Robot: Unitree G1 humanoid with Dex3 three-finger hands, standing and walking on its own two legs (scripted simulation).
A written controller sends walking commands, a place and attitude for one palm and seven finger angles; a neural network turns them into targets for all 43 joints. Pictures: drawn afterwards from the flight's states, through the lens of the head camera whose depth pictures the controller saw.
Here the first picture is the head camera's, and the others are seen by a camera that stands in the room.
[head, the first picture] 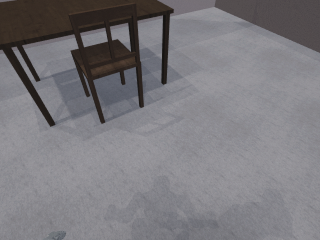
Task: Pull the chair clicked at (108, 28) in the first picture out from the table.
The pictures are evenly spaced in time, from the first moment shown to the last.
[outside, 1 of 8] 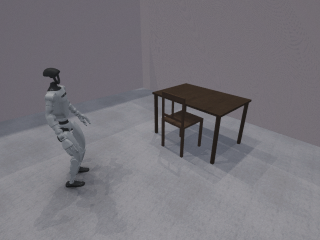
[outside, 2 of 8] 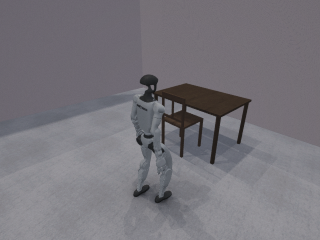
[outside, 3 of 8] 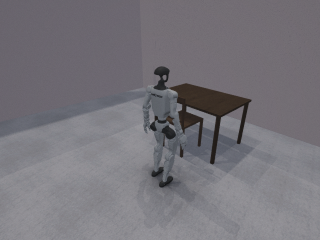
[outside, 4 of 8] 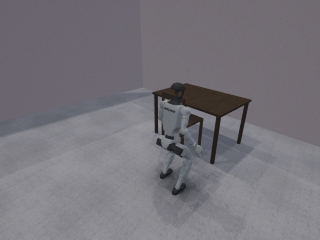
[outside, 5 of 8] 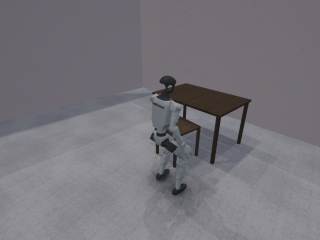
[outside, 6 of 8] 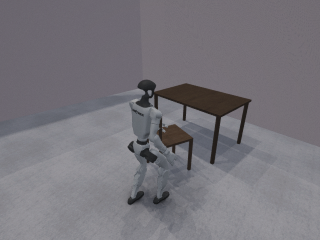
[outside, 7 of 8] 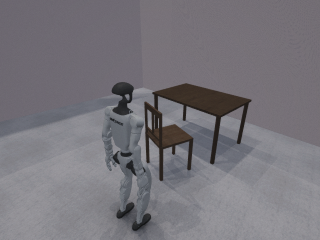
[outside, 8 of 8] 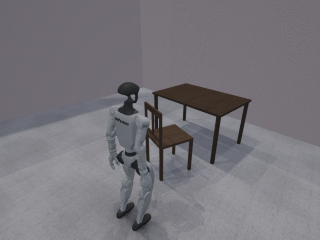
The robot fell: no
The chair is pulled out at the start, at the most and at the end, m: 0.00 0.47 0.47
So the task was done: yes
